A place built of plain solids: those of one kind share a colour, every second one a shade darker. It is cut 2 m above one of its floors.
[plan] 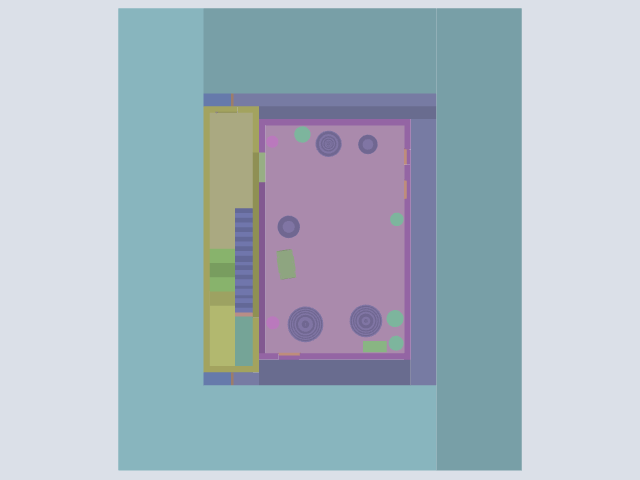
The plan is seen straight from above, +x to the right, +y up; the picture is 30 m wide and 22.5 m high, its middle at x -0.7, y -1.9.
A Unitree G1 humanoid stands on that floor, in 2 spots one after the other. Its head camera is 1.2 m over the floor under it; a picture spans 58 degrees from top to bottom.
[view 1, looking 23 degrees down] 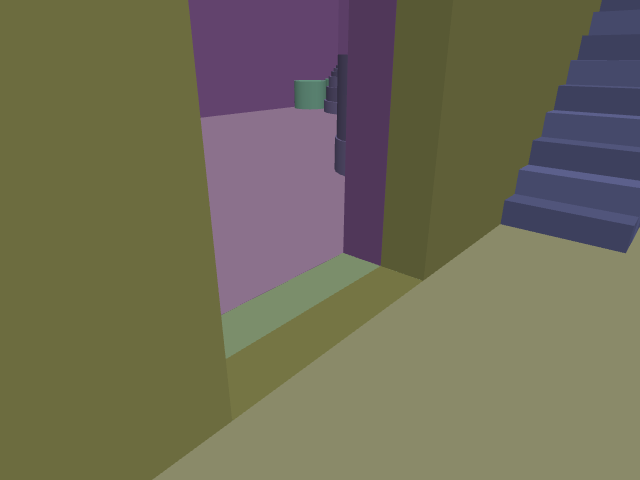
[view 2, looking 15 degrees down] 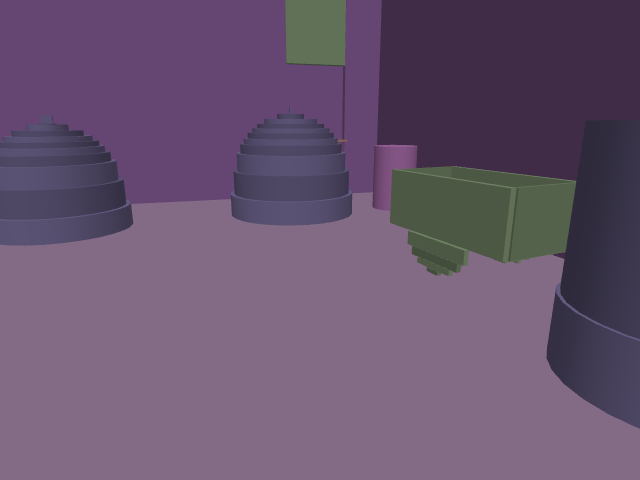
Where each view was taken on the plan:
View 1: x -4.86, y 2.88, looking -49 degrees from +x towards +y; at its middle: floor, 3.07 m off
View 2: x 0.00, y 0.00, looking -107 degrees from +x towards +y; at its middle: floor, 4.64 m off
